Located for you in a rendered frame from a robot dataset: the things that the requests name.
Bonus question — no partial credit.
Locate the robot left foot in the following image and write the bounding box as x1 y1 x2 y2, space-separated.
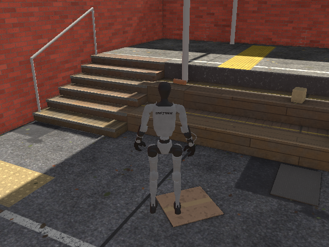
150 200 158 214

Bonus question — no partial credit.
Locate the robot left hand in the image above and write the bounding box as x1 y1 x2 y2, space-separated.
134 141 146 151

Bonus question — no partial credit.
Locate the robot right thigh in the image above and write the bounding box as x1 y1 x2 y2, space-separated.
172 144 182 182

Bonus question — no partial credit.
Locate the left robot upper arm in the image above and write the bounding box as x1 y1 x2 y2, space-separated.
140 104 154 132

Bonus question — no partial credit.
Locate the robot right hand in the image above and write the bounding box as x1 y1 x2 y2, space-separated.
184 145 195 157

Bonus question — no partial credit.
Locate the robot right forearm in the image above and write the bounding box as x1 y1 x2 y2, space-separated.
184 126 194 147

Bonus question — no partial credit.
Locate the right robot upper arm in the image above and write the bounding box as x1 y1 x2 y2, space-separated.
175 104 189 133

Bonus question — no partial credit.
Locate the robot left forearm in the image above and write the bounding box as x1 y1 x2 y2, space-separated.
135 124 145 143

